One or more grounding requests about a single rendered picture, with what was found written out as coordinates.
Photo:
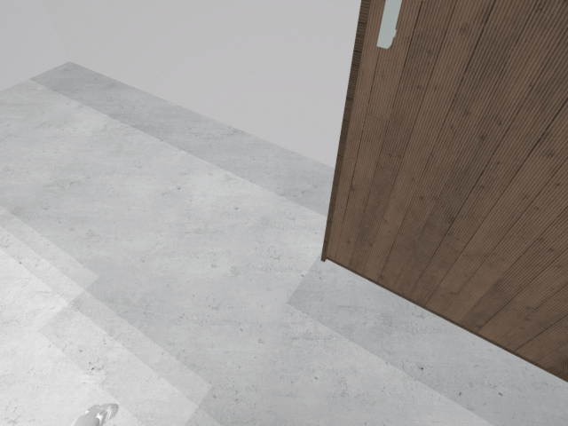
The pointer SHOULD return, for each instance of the handle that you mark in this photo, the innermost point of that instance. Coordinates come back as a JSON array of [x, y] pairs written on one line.
[[389, 22]]

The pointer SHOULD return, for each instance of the robot left hand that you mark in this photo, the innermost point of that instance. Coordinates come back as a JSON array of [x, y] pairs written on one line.
[[96, 415]]

